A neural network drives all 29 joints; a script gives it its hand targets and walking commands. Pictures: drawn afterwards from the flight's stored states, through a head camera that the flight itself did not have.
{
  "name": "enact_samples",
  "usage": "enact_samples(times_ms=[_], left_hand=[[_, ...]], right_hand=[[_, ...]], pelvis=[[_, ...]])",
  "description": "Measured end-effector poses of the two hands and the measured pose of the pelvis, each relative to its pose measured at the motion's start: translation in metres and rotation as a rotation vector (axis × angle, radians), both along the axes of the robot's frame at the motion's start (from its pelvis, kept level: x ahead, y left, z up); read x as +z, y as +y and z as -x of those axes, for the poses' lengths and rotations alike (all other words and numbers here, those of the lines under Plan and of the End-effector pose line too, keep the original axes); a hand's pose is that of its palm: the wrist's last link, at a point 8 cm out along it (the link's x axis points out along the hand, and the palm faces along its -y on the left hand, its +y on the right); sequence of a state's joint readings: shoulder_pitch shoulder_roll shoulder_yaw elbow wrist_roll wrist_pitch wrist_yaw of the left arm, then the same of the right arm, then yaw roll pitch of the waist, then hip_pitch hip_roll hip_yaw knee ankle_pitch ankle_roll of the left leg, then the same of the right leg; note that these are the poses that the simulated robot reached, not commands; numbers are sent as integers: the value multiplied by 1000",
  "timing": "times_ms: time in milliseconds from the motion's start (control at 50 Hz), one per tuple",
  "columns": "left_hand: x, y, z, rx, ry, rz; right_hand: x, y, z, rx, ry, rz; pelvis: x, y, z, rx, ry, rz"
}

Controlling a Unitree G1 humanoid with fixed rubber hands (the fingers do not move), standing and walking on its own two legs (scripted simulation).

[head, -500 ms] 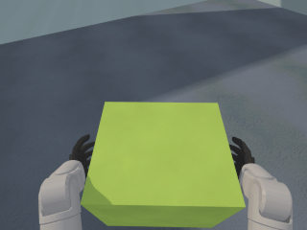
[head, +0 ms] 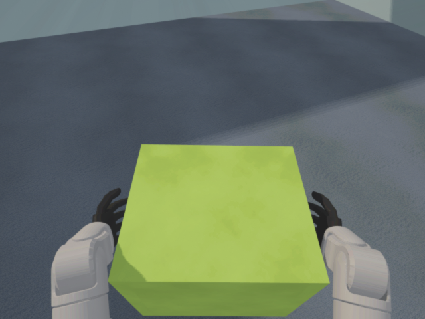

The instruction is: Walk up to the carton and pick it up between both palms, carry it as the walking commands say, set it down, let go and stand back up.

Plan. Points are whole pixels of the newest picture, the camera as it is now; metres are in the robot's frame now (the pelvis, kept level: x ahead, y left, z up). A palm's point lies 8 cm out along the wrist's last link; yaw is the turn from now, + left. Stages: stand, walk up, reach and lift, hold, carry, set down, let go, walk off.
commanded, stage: carry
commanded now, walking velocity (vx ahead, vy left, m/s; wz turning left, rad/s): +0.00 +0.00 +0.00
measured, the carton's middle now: (215, 233) +0.28 +0.01 +0.00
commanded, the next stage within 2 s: none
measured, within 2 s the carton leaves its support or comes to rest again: neither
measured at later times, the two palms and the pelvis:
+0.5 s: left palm (108, 227) +0.25 +0.20 +0.06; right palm (329, 233) +0.25 -0.19 +0.06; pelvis +0.01 +0.00 +0.00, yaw +0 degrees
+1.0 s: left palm (107, 233) +0.25 +0.20 +0.05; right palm (323, 235) +0.25 -0.18 +0.05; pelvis +0.00 +0.00 +0.00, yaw +0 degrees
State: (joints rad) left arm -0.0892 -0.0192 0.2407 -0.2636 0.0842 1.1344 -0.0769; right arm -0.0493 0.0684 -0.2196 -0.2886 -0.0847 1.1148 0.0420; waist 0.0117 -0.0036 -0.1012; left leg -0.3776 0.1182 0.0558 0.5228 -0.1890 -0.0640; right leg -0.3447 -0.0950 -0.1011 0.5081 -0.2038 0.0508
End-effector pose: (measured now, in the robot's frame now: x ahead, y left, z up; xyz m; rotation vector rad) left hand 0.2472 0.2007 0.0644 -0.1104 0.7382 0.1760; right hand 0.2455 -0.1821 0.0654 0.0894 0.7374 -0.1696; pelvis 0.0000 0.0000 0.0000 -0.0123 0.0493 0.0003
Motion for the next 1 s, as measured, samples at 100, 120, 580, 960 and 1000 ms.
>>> enact_samples(times_ms=[100, 120, 580, 960, 1000], left_hand=[[1, 2, -4, -2, -14, 3], [1, 2, -5, -3, -17, 4], [-2, -3, -5, -12, -24, -14], [-13, 2, -4, -13, -27, -27], [-14, 2, -3, -14, -27, -29]], right_hand=[[1, 2, -2, -8, -14, -3], [1, 2, -2, -9, -17, -3], [-5, -3, -3, -2, -23, 0], [-14, 2, -6, 20, -27, 17], [-15, 2, -6, 21, -27, 19]], pelvis=[[0, 3, -3, -1, 2, -1], [0, 3, -3, -1, 2, -1], [0, 2, -4, 0, -7, -3], [0, 3, -1, 3, -7, -4], [0, 3, 0, 4, -7, -4]])
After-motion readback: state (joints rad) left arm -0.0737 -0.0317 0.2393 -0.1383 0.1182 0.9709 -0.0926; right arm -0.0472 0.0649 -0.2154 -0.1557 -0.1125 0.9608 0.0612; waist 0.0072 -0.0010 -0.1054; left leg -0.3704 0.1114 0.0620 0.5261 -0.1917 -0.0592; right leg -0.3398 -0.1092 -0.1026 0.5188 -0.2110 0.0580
